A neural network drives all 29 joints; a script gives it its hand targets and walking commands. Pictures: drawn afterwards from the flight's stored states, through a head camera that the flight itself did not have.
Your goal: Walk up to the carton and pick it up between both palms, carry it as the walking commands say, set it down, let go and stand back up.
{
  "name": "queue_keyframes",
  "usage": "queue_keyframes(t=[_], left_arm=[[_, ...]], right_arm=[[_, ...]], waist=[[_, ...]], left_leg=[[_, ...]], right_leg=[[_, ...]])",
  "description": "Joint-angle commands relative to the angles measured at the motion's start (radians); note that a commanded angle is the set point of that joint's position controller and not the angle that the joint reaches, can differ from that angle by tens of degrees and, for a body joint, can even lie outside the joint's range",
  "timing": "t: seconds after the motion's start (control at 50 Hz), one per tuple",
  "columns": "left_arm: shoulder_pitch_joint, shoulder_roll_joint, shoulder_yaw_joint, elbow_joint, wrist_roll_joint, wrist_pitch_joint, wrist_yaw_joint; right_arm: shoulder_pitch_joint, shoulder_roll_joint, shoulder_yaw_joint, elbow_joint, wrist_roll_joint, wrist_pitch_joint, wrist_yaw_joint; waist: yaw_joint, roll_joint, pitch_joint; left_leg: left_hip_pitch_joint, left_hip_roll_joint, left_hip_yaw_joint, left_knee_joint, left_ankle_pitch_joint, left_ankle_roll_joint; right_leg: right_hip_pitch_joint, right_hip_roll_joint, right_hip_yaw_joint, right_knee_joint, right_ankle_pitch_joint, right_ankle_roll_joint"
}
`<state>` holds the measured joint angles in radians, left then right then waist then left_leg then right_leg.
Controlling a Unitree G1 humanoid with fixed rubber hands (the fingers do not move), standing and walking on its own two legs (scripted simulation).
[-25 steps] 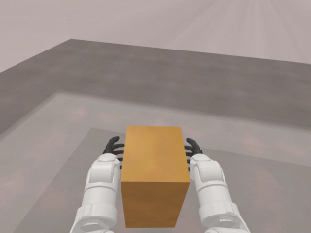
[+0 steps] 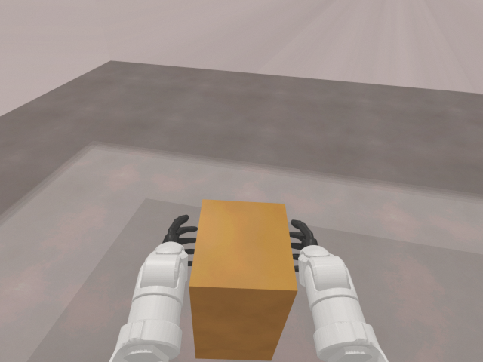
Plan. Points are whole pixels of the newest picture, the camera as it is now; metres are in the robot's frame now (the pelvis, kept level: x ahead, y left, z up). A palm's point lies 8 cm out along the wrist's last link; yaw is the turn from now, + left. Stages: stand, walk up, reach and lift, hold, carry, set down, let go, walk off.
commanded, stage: hold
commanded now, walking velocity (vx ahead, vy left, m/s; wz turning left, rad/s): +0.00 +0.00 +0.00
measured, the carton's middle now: (238, 284) +0.29 +0.00 -0.03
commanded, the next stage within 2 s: carry in 0.24 s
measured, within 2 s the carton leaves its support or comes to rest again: neither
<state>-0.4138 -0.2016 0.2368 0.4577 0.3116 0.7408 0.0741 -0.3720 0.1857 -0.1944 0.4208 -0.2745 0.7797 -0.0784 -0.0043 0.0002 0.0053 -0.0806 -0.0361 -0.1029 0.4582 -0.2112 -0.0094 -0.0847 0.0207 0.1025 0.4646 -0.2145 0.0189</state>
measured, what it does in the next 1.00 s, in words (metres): walks ahead: right foot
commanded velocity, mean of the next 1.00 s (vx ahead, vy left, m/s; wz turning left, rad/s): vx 0.40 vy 0.00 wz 0.00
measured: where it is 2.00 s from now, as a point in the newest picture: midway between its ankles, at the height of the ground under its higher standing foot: (221, 304)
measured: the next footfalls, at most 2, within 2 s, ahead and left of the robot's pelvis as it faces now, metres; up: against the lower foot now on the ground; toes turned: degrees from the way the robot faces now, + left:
right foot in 0.86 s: +0.30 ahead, -0.09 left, +0.00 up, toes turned -7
left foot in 1.26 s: +0.59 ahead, +0.15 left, +0.00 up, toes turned +12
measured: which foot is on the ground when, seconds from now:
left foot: down 0.00-0.88, up 0.90-1.00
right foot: down 0.00-0.58, up 0.60-0.84, down 0.86-1.00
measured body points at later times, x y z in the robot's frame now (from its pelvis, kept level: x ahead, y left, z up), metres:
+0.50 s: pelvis +0.03 +0.00 -0.01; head -0.01 +0.00 +0.44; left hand +0.35 +0.13 +0.08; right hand +0.35 -0.11 +0.07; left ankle +0.04 +0.13 -0.73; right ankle +0.04 -0.13 -0.74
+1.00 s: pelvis +0.25 +0.00 +0.00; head +0.24 +0.00 +0.45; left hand +0.53 +0.13 +0.08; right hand +0.53 -0.12 +0.08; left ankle +0.15 +0.10 -0.67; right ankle +0.26 -0.08 -0.74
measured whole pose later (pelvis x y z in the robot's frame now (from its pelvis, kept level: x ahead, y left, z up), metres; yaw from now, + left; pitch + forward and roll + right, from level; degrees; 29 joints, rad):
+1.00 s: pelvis +0.25 +0.00 +0.00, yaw +3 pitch +4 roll +0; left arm -0.21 -0.14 -0.02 -0.21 0.02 1.14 0.24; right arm -0.13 0.13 -0.01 -0.29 0.00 1.16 -0.25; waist 0.00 -0.01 -0.11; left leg -0.40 0.04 0.07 1.02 -0.37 -0.01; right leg -0.28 -0.01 -0.19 0.40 -0.19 -0.06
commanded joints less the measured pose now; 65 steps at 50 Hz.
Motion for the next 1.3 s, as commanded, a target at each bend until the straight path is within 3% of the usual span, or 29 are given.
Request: queue_keyframes(t=[0.0,0.1,0.12,0.14,0.2,0.22,0.24,0.3,0.36,0.42,0.48,0.54,0.56,0.58,0.6,0.62,0.68,0.78,0.8,0.82,0.84,0.86,0.88,0.96,1.04,1.14,1.24,1.26,1.28], left_arm=[[-0.475,-1.097,-0.444,0.0,-0.284,-0.045,-0.248],[-0.538,-1.09,-0.432,-0.021,-0.275,-0.039,-0.239],[-0.478,-1.088,-0.409,-0.003,-0.28,-0.044,-0.238],[-0.579,-1.096,-0.472,-0.055,-0.305,-0.048,-0.24],[-0.489,-1.096,-0.464,-0.021,-0.282,-0.04,-0.237],[-0.513,-1.12,-0.532,-0.024,-0.308,-0.039,-0.243],[-0.524,-1.088,-0.526,-0.033,-0.31,-0.031,-0.236],[-0.59,-1.137,-0.629,-0.199,-0.384,-0.011,-0.216],[-0.531,-1.082,-0.631,-0.276,-0.43,0.032,-0.171],[-0.481,-1.083,-0.712,-0.398,-0.443,0.099,-0.144],[-0.424,-1.055,-0.719,-0.477,-0.474,0.157,-0.106],[-0.282,-1.069,-0.683,-0.469,-0.456,0.215,-0.069],[-0.321,-1.051,-0.683,-0.525,-0.465,0.226,-0.056],[-0.278,-1.023,-0.699,-0.515,-0.457,0.255,-0.042],[-0.312,-1.027,-0.734,-0.619,-0.493,0.244,-0.042],[-0.327,-1.009,-0.714,-0.649,-0.503,0.252,-0.035],[-0.26,-0.959,-0.695,-0.738,-0.518,0.268,0.003],[-0.119,-0.887,-0.694,-0.804,-0.494,0.328,0.051],[-0.159,-0.905,-0.703,-0.842,-0.515,0.33,0.049],[-0.156,-0.894,-0.697,-0.845,-0.514,0.34,0.057],[-0.094,-0.883,-0.659,-0.818,-0.517,0.352,0.056],[-0.067,-0.872,-0.638,-0.792,-0.495,0.364,0.065],[-0.048,-0.848,-0.603,-0.749,-0.477,0.37,0.075],[-0.116,-0.927,-0.65,-0.815,-0.501,0.36,0.057],[-0.117,-0.939,-0.653,-0.857,-0.529,0.344,0.047],[-0.059,-0.889,-0.658,-0.803,-0.514,0.363,0.048],[-0.107,-0.841,-0.671,-0.854,-0.495,0.381,0.058],[-0.133,-0.848,-0.656,-0.835,-0.491,0.393,0.056],[-0.115,-0.847,-0.665,-0.834,-0.509,0.407,0.047]], right_arm=[[-0.638,1.104,0.465,-0.124,0.29,-0.091,0.241],[-0.601,1.109,0.401,-0.014,0.249,-0.082,0.254],[-0.569,1.1,0.435,-0.034,0.26,-0.079,0.251],[-0.575,1.115,0.403,-0.013,0.254,-0.093,0.25],[-0.579,1.107,0.45,-0.054,0.269,-0.09,0.243],[-0.692,1.105,0.527,-0.117,0.276,-0.099,0.237],[-0.599,1.068,0.495,-0.09,0.251,-0.079,0.235],[-0.695,1.088,0.555,-0.243,0.326,-0.068,0.21],[-0.607,1.09,0.619,-0.255,0.363,-0.001,0.163],[-0.597,1.068,0.666,-0.389,0.402,0.054,0.14],[-0.518,1.046,0.694,-0.46,0.415,0.122,0.098],[-0.47,1.012,0.661,-0.537,0.455,0.169,0.084],[-0.438,1.03,0.66,-0.517,0.463,0.186,0.074],[-0.32,0.96,0.613,-0.486,0.426,0.207,0.051],[-0.314,0.994,0.626,-0.548,0.437,0.194,0.045],[-0.37,1.022,0.649,-0.595,0.458,0.205,0.025],[-0.248,0.978,0.628,-0.695,0.447,0.228,-0.017],[-0.129,0.878,0.623,-0.78,0.458,0.284,-0.036],[-0.179,0.896,0.639,-0.833,0.47,0.284,-0.039],[-0.162,0.876,0.617,-0.82,0.461,0.291,-0.047],[-0.175,0.861,0.639,-0.866,0.472,0.305,-0.06],[-0.208,0.82,0.636,-0.896,0.463,0.319,-0.068],[-0.219,0.825,0.629,-0.865,0.471,0.33,-0.064],[-0.203,0.9,0.629,-0.868,0.502,0.321,-0.04],[-0.226,0.939,0.663,-0.902,0.51,0.303,-0.048],[-0.194,0.848,0.639,-0.884,0.456,0.32,-0.06],[-0.102,0.843,0.61,-0.799,0.447,0.34,-0.056],[-0.1,0.846,0.605,-0.784,0.442,0.347,-0.061],[-0.083,0.802,0.565,-0.776,0.421,0.346,-0.064]], waist=[[0.017,0.051,-0.264],[0.007,0.029,-0.244],[0.02,-0.07,-0.208],[-0.012,0.048,-0.303],[0.008,0.024,-0.275],[0.017,-0.044,-0.195],[0.018,-0.048,-0.218],[0.012,0.068,-0.31],[0.023,-0.049,-0.368],[0.024,0.003,-0.372],[0.027,-0.232,-0.352],[-0.005,-0.044,-0.398],[-0.011,0.068,-0.366],[-0.032,0.307,-0.369],[-0.034,0.312,-0.413],[-0.037,0.106,-0.393],[-0.022,0.101,-0.371],[-0.025,0.256,-0.373],[-0.016,0.161,-0.352],[-0.01,0.168,-0.397],[0.022,-0.037,-0.46],[0.041,-0.17,-0.48],[0.026,-0.361,-0.472],[0.024,0.016,-0.359],[0.03,-0.153,-0.337],[0.031,-0.168,-0.27],[-0.014,-0.005,-0.362],[-0.041,0.055,-0.366],[-0.046,0.325,-0.473]], left_leg=[[-0.066,-0.057,0.027,-0.077,-0.003,0.012],[-0.051,-0.041,0.024,-0.103,-0.077,0.006],[-0.046,-0.029,0.012,-0.103,0.019,0.016],[-0.017,-0.056,0.036,-0.085,-0.015,0.001],[0.021,-0.057,0.032,-0.076,0.113,0.002],[-0.213,0.11,-0.03,-0.032,-0.171,0.004],[-0.23,0.114,-0.052,-0.033,-0.319,-0.001],[-0.213,0.115,-0.05,-0.043,-0.393,0.023],[-0.21,0.119,-0.029,0.003,-0.261,0.046],[-0.296,0.091,-0.006,0.03,-0.328,0.011],[-0.453,0.0,0.16,0.255,-0.201,-0.012],[-0.057,0.034,0.156,-0.126,-0.12,0.026],[0.089,0.131,0.009,-0.177,-0.167,0.03],[0.247,0.365,-0.344,-0.251,-0.081,0.114],[0.42,0.436,-0.374,-0.182,0.146,0.212],[0.389,0.434,-0.363,-0.164,0.252,0.254],[0.309,0.318,-0.074,-0.131,0.338,0.18],[0.171,0.252,0.082,-0.149,0.313,0.124],[0.109,0.242,0.114,-0.102,0.3,0.112],[0.036,0.23,0.131,-0.045,0.284,0.091],[-0.151,0.195,0.178,0.166,0.265,0.066],[-0.356,0.129,0.226,0.401,0.111,0.031],[-0.668,0.023,0.23,0.6,-0.242,-0.009],[-0.579,0.154,0.122,0.55,-0.116,-0.003],[-0.548,0.132,0.198,0.348,-0.024,-0.028],[-0.417,0.109,0.263,0.109,0.101,-0.028],[0.044,0.057,0.325,-0.039,0.072,0.02],[0.193,0.212,0.109,-0.033,0.042,0.067],[0.352,0.453,-0.373,-0.183,-0.006,0.203]], right_leg=[[0.062,0.055,-0.024,-0.062,0.015,-0.01],[0.059,0.065,-0.038,-0.054,-0.03,-0.013],[0.068,0.068,-0.041,-0.064,0.038,-0.009],[0.063,0.063,-0.023,-0.069,0.027,-0.021],[0.07,0.059,-0.023,-0.062,0.148,-0.012],[-0.146,-0.118,0.009,-0.057,-0.141,-0.027],[-0.193,-0.13,0.08,-0.121,-0.376,-0.055],[-0.211,-0.07,0.021,-0.068,-0.416,-0.059],[-0.117,-0.078,0.003,-0.038,-0.253,-0.068],[-0.122,-0.123,0.098,-0.111,-0.398,-0.096],[0.015,-0.274,0.298,-0.244,-0.313,-0.152],[-0.16,-0.177,0.037,-0.028,-0.086,-0.096],[-0.328,-0.079,-0.125,0.129,-0.088,-0.036],[-0.557,-0.015,-0.206,0.356,-0.237,0.019],[-0.719,-0.042,-0.17,0.4,-0.319,-0.002],[-0.733,-0.053,-0.15,0.414,-0.341,-0.012],[-0.619,-0.071,-0.175,0.245,-0.21,-0.012],[-0.376,0.0,-0.306,-0.003,0.018,-0.007],[-0.27,0.014,-0.329,-0.062,0.043,-0.012],[-0.102,0.006,-0.304,-0.137,0.122,-0.025],[0.161,-0.039,-0.235,-0.157,0.098,-0.043],[0.338,-0.214,0.04,-0.191,-0.067,-0.093],[0.476,-0.46,0.453,-0.246,0.116,-0.188],[0.132,-0.372,0.137,-0.257,0.025,-0.18],[0.163,-0.299,-0.014,-0.291,0.035,-0.154],[0.051,-0.27,-0.093,-0.295,0.016,-0.151],[-0.044,-0.176,-0.262,0.102,0.305,-0.062],[-0.267,-0.127,-0.271,0.288,0.131,-0.026],[-0.481,-0.012,-0.261,0.594,-0.174,-0.001]])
